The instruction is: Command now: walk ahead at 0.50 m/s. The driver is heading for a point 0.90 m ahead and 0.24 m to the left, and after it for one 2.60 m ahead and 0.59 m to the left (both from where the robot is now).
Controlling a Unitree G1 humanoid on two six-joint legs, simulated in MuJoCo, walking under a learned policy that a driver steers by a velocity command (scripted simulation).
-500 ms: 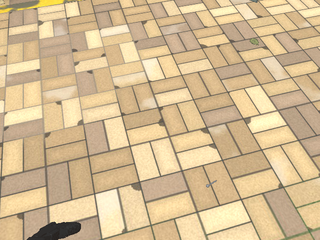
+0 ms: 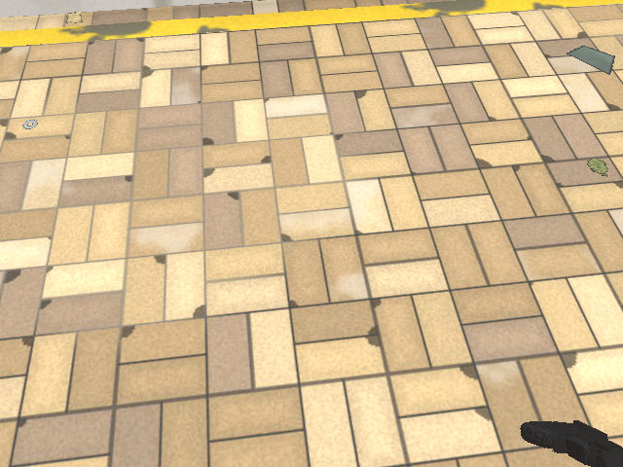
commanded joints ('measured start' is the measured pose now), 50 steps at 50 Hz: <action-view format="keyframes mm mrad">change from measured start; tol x16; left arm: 1 93 -2 -23 -85 14 -31 -5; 21 -475 62 -3 -236 -6 -41 -35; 28 33 247 68 -121 10 -42 -24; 33 -238 68 16 -148 24 -64 -25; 50 -112 182 54 -75 -1 -11 22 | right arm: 1 424 -313 -97 58 -12 0 -13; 7 198 -114 -39 35 -22 -8 -13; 28 441 -69 -13 136 7 3 -45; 50 7 -79 -43 -63 13 51 21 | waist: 1 -160 253 -409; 5 -129 22 -85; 21 -150 48 48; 26 31 25 -171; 28 37 -299 -411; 32 -46 -129 -50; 50 -36 -75 51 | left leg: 1 932 373 -630 -60 -115 270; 2 934 376 -751 -156 -233 262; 5 508 266 -399 -241 -52 175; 9 325 218 -259 -347 33 176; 23 518 252 -130 -278 80 94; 26 384 149 -62 128 293 29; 28 -178 -63 -108 719 -558 -56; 29 -268 -2 -169 804 -517 -40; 42 -182 105 -90 307 108 -65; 50 -157 27 57 135 -76 10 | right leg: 1 -635 38 22 801 81 -9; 2 -756 14 151 925 -111 -16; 17 -647 -118 39 238 558 30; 23 -630 -91 41 117 416 -24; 26 -121 -94 48 98 402 -102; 28 350 -447 721 -62 182 -298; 34 -211 -275 178 -244 315 -152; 47 24 -300 -149 -236 640 -129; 50 87 -314 -191 -107 993 -105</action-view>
